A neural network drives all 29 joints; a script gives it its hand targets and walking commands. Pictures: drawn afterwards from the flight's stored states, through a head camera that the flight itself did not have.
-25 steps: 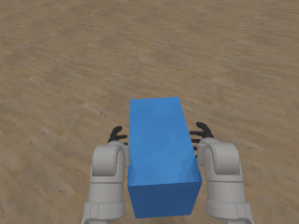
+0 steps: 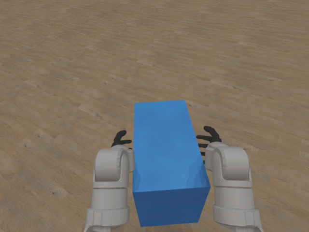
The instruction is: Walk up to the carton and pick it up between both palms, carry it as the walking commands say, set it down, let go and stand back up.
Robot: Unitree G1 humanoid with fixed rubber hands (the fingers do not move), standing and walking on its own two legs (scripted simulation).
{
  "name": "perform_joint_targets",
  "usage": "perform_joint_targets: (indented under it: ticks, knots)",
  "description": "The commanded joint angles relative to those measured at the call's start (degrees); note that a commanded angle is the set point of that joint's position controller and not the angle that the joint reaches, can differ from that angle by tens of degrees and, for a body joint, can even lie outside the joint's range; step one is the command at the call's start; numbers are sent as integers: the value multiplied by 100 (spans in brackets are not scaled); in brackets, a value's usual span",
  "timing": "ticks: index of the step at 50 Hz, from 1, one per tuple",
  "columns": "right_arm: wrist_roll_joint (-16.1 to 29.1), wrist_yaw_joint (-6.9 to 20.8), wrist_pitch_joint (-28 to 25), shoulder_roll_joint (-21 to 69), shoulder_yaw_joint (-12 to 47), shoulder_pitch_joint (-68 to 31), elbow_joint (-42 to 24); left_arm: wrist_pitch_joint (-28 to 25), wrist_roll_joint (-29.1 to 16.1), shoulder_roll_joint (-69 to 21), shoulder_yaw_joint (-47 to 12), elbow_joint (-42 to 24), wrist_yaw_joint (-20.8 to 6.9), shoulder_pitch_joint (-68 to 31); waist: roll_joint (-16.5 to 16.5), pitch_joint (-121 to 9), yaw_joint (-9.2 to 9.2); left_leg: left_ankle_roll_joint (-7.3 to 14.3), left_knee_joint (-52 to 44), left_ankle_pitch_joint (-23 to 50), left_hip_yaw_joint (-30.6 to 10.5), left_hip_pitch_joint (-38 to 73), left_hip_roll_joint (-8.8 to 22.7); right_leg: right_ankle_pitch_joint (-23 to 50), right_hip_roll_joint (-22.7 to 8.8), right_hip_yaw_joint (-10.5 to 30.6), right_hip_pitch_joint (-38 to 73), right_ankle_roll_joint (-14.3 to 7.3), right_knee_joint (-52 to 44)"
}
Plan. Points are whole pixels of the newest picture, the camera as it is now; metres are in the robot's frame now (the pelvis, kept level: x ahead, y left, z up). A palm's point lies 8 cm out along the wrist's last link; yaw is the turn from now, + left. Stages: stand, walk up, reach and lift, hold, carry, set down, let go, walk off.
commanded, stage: carry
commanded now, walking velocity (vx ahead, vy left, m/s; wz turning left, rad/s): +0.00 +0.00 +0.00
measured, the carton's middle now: (164, 158) +0.35 +0.01 +0.00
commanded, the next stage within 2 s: none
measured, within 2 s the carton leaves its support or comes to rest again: neither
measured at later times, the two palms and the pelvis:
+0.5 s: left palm (125, 170) +0.25 +0.09 +0.11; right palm (233, 160) +0.27 -0.14 +0.11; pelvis -0.04 -0.04 +0.00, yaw +3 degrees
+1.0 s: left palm (115, 172) +0.27 +0.12 +0.08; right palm (215, 162) +0.29 -0.11 +0.09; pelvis -0.03 -0.01 +0.00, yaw +2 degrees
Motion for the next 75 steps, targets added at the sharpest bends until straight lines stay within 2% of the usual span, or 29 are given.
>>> perform_joint_targets:
  ticks: [1, 3, 6, 7, 10, 13, 16, 19, 21, 23, 27, 28, 33, 39, 41, 45, 50, 56, 57, 58, 60, 61, 62, 63, 64, 66, 69, 72, 75]
  knots:
    - [2846, 1710, -189, 6382, 3271, -3207, -570, -261, -2727, -6138, -3149, -792, -2770, -3917, -767, -2542, -57, 179, -23, -77, 305, -187, -271, 2954, -1262, 966, 1810, -683, -758]
    - [2842, 1735, -133, 6278, 3249, -3234, -547, -285, -2623, -6135, -3000, -646, -2733, -3656, -1169, -2539, -10, 311, -1134, -54, 406, 347, -433, 3195, -1306, 1176, 1727, -704, -826]
    - [2782, 1723, -165, 6305, 3203, -3107, -375, -285, -2649, -6143, -3119, -668, -2728, -3763, -436, -2482, -105, 382, -2849, 1526, 320, 1384, -395, 2689, -1423, 1228, 1303, -469, -857]
    - [2807, 1713, -164, 6345, 3313, -3156, -513, -285, -2611, -6047, -3058, -572, -2730, -3523, -961, -2626, -64, 348, -3132, 1691, 94, 1782, -90, 2860, -1261, 1073, 1438, -160, -659]
    - [2728, 1769, -173, 6353, 3125, -3259, -85, -213, -2625, -6013, -3045, -521, -2747, -3955, 433, -2311, -92, 834, -2931, 2760, -1084, 1844, 979, 1396, -659, 527, 650, 253, -331]
    - [2596, 1862, -129, 6300, 3001, -2947, 74, -163, -2648, -6072, -3026, -327, -2797, -3891, 292, -2146, -36, 521, -2943, 754, -363, 1136, 453, 351, -797, 882, 931, 138, -1139]
    - [2563, 1845, -155, 6273, 3020, -2935, 48, -157, -2542, -6088, -2905, -32, -2830, -3868, -381, -1809, -102, 403, -2530, 678, -53, 826, -113, -1131, -1232, 1411, 1057, 116, -1882]
    - [2529, 1832, -131, 6299, 3035, -2921, 395, -149, -2538, -5989, -2782, 295, -2862, -3492, -633, -1961, -80, 468, -2290, 969, 93, 1179, -392, -666, -1298, 1447, 938, 505, -2238]
    - [2541, 1835, -164, 6326, 3038, -2843, 411, -226, -2691, -6002, -2925, -73, -2851, -4135, -238, -2170, -109, 528, -2511, 1119, -108, 1188, -250, 256, -1275, 1310, 1266, 355, -1769]
    - [2620, 1872, -130, 6388, 3073, -2736, 498, -238, -2559, -5866, -2751, 30, -2852, -3781, -734, -2059, -114, 530, -2378, 1049, -106, 1158, -248, 173, -1353, 1427, 1156, 344, -1831]
    - [2519, 1881, -174, 6257, 3031, -2407, 622, -244, -2611, -5853, -2831, 49, -2865, -3656, -456, -1938, -90, 489, -2418, 915, 163, 1202, -474, -551, -1263, 1326, 902, 556, -2196]
    - [2552, 1850, -184, 6245, 2988, -2834, 535, -240, -2594, -5838, -2783, 220, -2867, -3645, -745, -1979, -77, 504, -2504, 1050, -8, 1136, -362, -779, -1192, 1148, 953, 471, -2000]
    - [2572, 1935, -217, 6254, 2946, -2813, 631, -310, -2613, -5899, -2789, 83, -2853, -3946, -294, -1770, -46, 608, -2374, 878, 31, 1137, -434, -1422, -1092, 1066, 321, 196, -1853]
    - [2630, 1865, -272, 6222, 2953, -2985, 234, -306, -2660, -6007, -2868, 14, -2837, -3891, -382, -1876, -72, 668, -2703, 1168, -331, 1239, -124, -561, -997, 965, 563, 104, -1516]
    - [2654, 1915, -275, 6219, 2949, -2799, 389, -373, -2737, -5952, -3023, -431, -2770, -4206, 188, -2288, -56, 678, -2948, 893, -410, 1343, -129, -455, -957, 1028, 750, 127, -1412]
    - [2725, 1815, -248, 6279, 3108, -2845, 130, -315, -2723, -5833, -3020, -472, -2773, -3931, -130, -2560, -17, 569, -2168, 3213, -352, 1646, 474, 3071, -940, 834, 936, 137, -265]
    - [2779, 1811, -266, 6260, 3063, -2820, -167, -291, -2793, -5949, -3188, -760, -2735, -4063, 308, -2677, -24, 625, -1812, 3910, -251, 1562, 711, 2915, -901, 958, 801, -60, 211]
    - [2960, 1853, -289, 6367, 3149, -3468, -514, -309, -2810, -5990, -3111, -1023, -2713, -4355, 456, -2392, 26, 1044, -2254, 3993, -453, 2002, 1164, 990, -565, 806, 25, 85, 586]
    - [2793, 1845, -270, 6286, 3039, -3096, -317, -260, -2932, -6097, -3312, -1155, -2733, -4583, 1192, -2236, -13, 1335, -2530, 3633, -716, 1655, 1534, -351, -311, 629, -146, 168, 1074]
    - [2700, 1850, -201, 6455, 2979, -2854, -22, -252, -2935, -6010, -3308, -1411, -2717, -4868, 1267, -2210, -34, 1516, -2708, 3440, -698, 1488, 1724, -989, -236, 457, -163, 137, 1534]
    - [2709, 1833, -191, 6285, 3078, -3375, -447, -123, -2810, -6228, -3061, -554, -2809, -4253, 799, -1800, 49, 1524, -2426, 3619, -426, 969, 1671, -1080, -246, 374, -64, 154, 1699]
    - [2777, 1801, -214, 6330, 3188, -3652, -484, -140, -2881, -6125, -3073, -747, -2847, -4553, 887, -1846, 149, 1219, -2099, 3102, -112, 634, 1457, -585, -403, 655, 475, 40, 1076]
    - [2683, 1792, -175, 6261, 3057, -3494, -405, -108, -2806, -6280, -2847, -258, -2856, -4095, 262, -1667, 179, 883, -1797, 2268, 165, 471, 1005, 48, -442, 859, 600, 36, 214]
    - [2602, 1773, -193, 6258, 3025, -3220, -203, -141, -2803, -6038, -2856, -356, -2866, -4169, -703, -1590, 136, 551, -976, 512, 481, -27, 337, 446, -1022, 1849, 826, -56, -876]
    - [2582, 1786, -176, 6334, 2946, -3256, -104, -141, -2789, -6017, -2819, -260, -2878, -4274, -1746, -1520, 116, 317, 290, -747, 366, -188, -592, 1052, -2186, 3938, 353, -611, -1934]
    - [2765, 1794, -268, 6518, 3074, -3612, -216, -136, -2862, -6002, -2974, -604, -2894, -4652, -350, -1716, 34, 389, 1059, -138, -416, 106, -371, -763, -1959, 3428, 112, -370, -2220]
    - [2986, 1720, -324, 6582, 3371, -3906, -643, -216, -2811, -5881, -2848, -747, -2858, -4417, -833, -1944, -2, 255, 344, 402, -151, 392, -383, 329, -1229, 2380, 574, 130, -1929]
    - [2932, 1657, -264, 6505, 3390, -3631, -761, -233, -2859, -5881, -2771, -878, -2853, -4339, -1434, -2245, 39, 253, -637, -34, 96, 502, -639, 1915, -1235, 2479, 1163, -7, -1696]
    - [2766, 1613, -252, 6487, 3307, -3230, -603, -197, -2708, -5748, -2739, -921, -2825, -4102, -1534, -2803, 25, 393, -1828, 65, 416, 1587, -971, 2350, -1098, 2252, 1190, 512, -2054]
